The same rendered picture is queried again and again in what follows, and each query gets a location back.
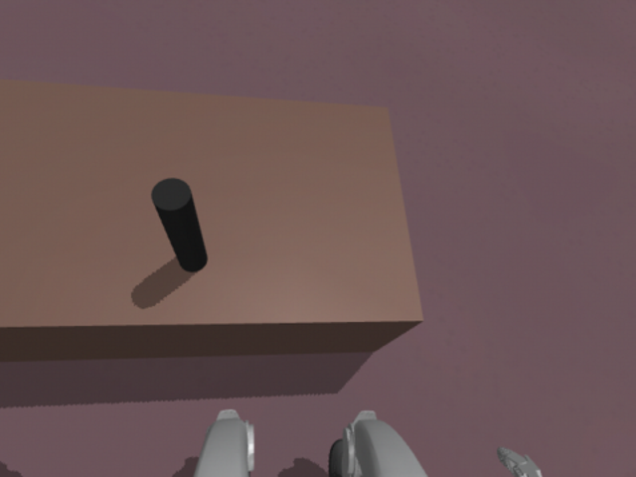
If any can can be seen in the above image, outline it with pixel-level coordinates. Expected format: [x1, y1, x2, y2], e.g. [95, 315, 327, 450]
[151, 178, 208, 272]

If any right robot hand can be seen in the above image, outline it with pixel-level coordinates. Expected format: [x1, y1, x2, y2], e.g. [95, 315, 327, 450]
[497, 447, 542, 477]

